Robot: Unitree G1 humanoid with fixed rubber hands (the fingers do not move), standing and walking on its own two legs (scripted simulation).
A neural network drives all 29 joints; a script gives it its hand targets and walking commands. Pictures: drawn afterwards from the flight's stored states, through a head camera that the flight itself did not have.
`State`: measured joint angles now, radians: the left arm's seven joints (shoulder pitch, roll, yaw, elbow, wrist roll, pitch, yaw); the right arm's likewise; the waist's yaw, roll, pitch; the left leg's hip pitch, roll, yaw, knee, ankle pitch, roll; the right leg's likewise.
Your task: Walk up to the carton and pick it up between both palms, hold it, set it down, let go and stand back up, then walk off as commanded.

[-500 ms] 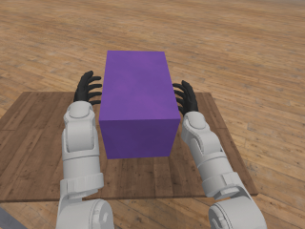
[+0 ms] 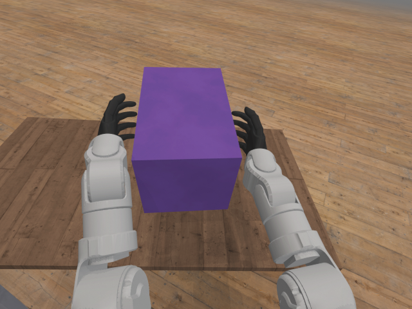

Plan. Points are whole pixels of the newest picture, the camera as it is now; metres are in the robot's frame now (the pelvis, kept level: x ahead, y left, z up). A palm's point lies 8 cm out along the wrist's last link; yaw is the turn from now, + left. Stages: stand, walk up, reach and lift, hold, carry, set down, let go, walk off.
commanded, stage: hold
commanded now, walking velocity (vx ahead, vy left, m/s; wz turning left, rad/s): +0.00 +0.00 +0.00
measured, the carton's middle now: (184, 136) +0.44 +0.00 +0.15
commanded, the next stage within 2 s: none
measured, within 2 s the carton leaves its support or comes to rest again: neither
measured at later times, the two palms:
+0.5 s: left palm (104, 153) +0.36 +0.15 +0.17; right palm (247, 155) +0.35 -0.11 +0.16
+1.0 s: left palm (101, 152) +0.36 +0.15 +0.18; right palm (246, 156) +0.35 -0.11 +0.16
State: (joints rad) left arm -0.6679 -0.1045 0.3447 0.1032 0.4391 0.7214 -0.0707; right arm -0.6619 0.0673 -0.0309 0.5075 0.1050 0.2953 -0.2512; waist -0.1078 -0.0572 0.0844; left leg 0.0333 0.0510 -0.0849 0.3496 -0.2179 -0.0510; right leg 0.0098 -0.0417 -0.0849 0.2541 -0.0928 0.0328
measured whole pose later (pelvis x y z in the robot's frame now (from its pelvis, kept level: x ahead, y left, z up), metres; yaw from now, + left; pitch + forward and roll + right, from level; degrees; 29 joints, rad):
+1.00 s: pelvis +0.00 +0.00 +0.00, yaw -1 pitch -12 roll -1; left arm -0.58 -0.12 0.38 0.03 0.42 0.72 -0.11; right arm -0.60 0.06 0.08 0.44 0.16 0.32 -0.31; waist -0.09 -0.06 0.13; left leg 0.09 0.05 -0.07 0.33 -0.22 -0.04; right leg 0.06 -0.04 -0.07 0.23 -0.09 0.04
